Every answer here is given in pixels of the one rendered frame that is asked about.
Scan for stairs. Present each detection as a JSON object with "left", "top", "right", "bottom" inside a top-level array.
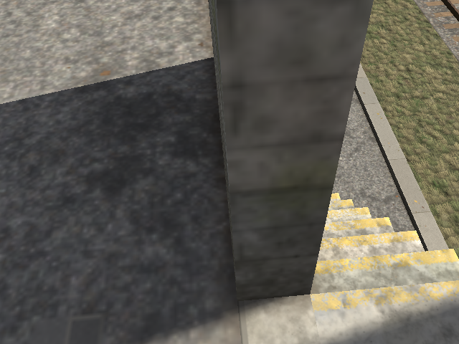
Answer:
[{"left": 310, "top": 193, "right": 459, "bottom": 295}]

